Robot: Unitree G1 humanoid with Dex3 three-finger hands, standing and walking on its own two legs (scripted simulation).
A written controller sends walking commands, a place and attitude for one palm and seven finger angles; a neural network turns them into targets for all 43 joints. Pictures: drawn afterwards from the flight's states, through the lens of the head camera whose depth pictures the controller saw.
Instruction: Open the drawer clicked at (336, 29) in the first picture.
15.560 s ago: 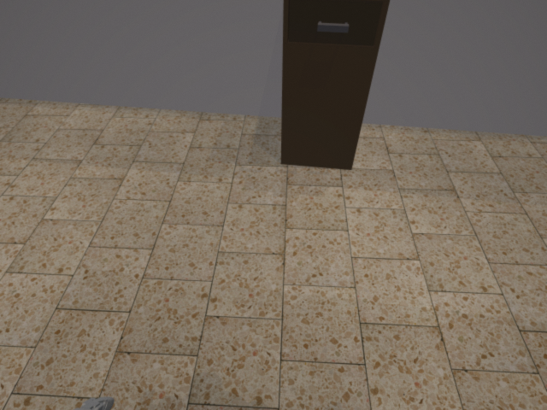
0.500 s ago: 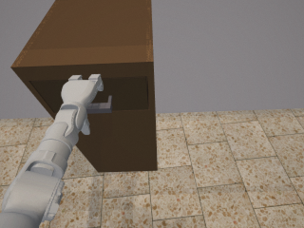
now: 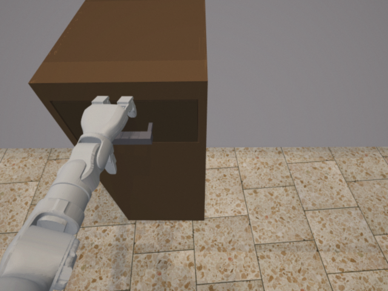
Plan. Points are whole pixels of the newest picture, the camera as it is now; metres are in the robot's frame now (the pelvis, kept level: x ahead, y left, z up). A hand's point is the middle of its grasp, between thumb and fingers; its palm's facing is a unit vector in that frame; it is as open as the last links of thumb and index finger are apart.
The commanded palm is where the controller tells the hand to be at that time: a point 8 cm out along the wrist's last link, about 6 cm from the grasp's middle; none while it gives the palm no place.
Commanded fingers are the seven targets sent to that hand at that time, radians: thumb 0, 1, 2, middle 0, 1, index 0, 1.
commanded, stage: lower the fingers behind the handle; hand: left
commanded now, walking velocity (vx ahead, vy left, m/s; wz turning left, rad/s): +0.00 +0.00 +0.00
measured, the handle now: (129, 132) +0.49 +0.19 +0.00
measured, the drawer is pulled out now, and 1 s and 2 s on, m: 0.00 0.00 0.00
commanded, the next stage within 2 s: close the thumb around the handle in 1.70 s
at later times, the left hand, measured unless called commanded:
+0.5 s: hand (121, 141) +0.44 +0.19 +0.03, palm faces -0.04 -0.02 -1.00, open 13.8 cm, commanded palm +0.42 +0.19 +0.10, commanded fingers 0.00 -0.50 0.30 -0.30 -1.20 -0.30 -1.20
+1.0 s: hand (123, 150) +0.43 +0.19 +0.01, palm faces -0.03 -0.01 -1.00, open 13.8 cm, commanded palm +0.41 +0.19 +0.06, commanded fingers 0.00 -0.50 0.30 -0.30 -1.20 -0.30 -1.20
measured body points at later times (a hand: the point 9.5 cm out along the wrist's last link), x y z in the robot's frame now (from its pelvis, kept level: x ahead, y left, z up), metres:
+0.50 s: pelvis +0.00 +0.00 +0.00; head +0.06 -0.02 +0.44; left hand +0.43 +0.19 +0.09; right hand +0.07 -0.27 -0.14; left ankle -0.02 +0.11 -0.72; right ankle +0.00 -0.12 -0.72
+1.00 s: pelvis -0.01 -0.01 -0.01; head +0.06 -0.02 +0.43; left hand +0.43 +0.19 +0.06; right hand +0.05 -0.27 -0.15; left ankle -0.02 +0.11 -0.72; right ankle +0.00 -0.12 -0.72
